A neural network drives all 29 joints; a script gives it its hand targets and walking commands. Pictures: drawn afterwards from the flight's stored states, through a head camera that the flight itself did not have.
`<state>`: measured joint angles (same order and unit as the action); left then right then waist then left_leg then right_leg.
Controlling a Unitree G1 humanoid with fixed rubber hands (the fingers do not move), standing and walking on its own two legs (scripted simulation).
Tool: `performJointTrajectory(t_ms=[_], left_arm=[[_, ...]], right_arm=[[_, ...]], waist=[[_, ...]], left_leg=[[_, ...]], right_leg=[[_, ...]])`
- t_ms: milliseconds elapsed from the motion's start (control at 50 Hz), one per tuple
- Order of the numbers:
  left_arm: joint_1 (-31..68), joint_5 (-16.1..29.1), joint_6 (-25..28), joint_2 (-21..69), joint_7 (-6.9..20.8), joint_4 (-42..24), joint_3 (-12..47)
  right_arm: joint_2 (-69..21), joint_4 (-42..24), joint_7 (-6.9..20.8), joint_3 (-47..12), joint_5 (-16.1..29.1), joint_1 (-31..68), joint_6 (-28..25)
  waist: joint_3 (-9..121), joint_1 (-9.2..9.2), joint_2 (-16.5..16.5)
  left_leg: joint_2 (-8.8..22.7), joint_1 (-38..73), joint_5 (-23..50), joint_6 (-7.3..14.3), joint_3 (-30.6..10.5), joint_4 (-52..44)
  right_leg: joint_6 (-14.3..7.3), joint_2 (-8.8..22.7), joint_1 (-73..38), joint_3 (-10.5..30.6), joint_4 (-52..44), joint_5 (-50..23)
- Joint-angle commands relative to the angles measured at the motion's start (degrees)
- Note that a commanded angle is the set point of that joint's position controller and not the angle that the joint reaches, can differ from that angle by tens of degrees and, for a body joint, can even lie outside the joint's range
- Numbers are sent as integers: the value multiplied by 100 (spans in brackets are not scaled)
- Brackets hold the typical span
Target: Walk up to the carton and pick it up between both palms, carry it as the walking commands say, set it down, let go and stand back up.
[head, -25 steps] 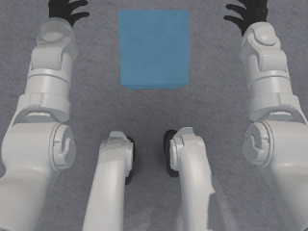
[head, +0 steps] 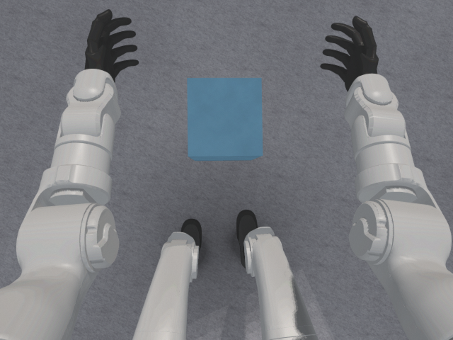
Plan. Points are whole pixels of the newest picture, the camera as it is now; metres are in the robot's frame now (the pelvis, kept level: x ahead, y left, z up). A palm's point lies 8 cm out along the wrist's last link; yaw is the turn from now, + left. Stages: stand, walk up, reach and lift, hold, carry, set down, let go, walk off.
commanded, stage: set down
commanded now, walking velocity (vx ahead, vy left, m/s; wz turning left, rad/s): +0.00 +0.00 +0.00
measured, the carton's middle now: (223, 125) +0.50 -0.02 -0.54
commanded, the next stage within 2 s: let go in 0.04 s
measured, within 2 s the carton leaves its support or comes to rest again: neither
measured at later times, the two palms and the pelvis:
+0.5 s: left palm (56, 138) +0.40 +0.21 -0.04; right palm (389, 138) +0.39 -0.23 -0.04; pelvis +0.05 +0.00 +0.06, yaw +0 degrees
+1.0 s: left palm out of the picture +0.25 +0.24 +0.05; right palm (443, 275) +0.24 -0.22 +0.04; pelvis +0.08 +0.01 +0.11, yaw -1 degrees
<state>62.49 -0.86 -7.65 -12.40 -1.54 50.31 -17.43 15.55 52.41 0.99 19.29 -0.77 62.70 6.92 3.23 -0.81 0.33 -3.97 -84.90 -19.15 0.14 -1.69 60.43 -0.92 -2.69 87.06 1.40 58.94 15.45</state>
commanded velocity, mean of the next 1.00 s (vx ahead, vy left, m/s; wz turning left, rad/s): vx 0.00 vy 0.00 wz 0.00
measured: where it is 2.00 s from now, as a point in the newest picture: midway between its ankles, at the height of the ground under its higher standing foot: (219, 254)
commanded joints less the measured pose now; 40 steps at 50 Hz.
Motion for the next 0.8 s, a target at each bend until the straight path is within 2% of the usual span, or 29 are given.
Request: performJointTrajectory(t_ms=[0,60,120,200,240,300,380,500,580,660,780], left_arm=[[1122,-237,164,-324,44,-316,-181],[915,-456,208,-308,47,-290,-347],[657,-584,253,-370,22,-547,-429],[13,-556,232,-336,-66,-1264,-120],[-719,-550,185,-367,-63,-1681,83],[-1695,-458,145,-395,13,-2251,347],[-2560,-254,280,-271,154,-2503,573],[-3893,-154,518,-157,274,-2177,744],[-4847,-130,660,-90,298,-2103,848],[-5551,-65,770,-143,315,-2316,1001],[-6644,19,828,-276,366,-2780,1148]], right_arm=[[391,-346,53,209,-242,1128,-177],[353,-314,72,370,-476,960,-221],[345,-556,41,389,-584,689,-251],[492,-1259,30,138,-597,1,-239],[524,-1720,37,-78,-589,-677,-211],[417,-2217,74,-410,-454,-1610,-168],[204,-2513,157,-600,-247,-2553,-251],[1,-2282,208,-816,-115,-3984,-471],[16,-2283,189,-918,-87,-4905,-648],[-28,-2551,173,-1098,-23,-5659,-740],[67,-3031,178,-1318,42,-6728,-750]], waist=[[4498,-51,-85],[4504,-42,-71],[4977,1,-76],[6225,-28,-24],[6691,-54,-56],[6447,-14,-184],[5487,-35,-137],[3679,26,-21],[2803,73,-20],[2140,59,-15],[1249,99,-9]], left_leg=[[20,1916,1127,-253,80,-780],[21,2023,1243,-288,74,-855],[0,2366,1582,-290,73,-895],[-35,3222,2598,-254,71,-923],[-51,3580,3068,-255,84,-982],[-44,3679,3224,-231,46,-1249],[14,3813,2824,-196,14,-1616],[176,4436,2119,-191,-67,-2210],[264,5095,1934,-178,-132,-2557],[291,5853,1865,-129,-165,-2857],[312,6757,2060,-115,-179,-3364]], right_leg=[[248,44,-3496,-33,-512,-1521],[250,50,-3663,-51,-601,-1651],[238,39,-4231,-10,-668,-2051],[229,2,-5237,22,-618,-3202],[228,-11,-5811,55,-618,-3836],[197,45,-6298,142,-807,-4194],[160,107,-6414,212,-1165,-3820],[147,164,-6274,215,-1810,-2629],[152,168,-6393,172,-2177,-2072],[148,154,-6891,133,-2554,-1825],[140,97,-7687,87,-3065,-1873]])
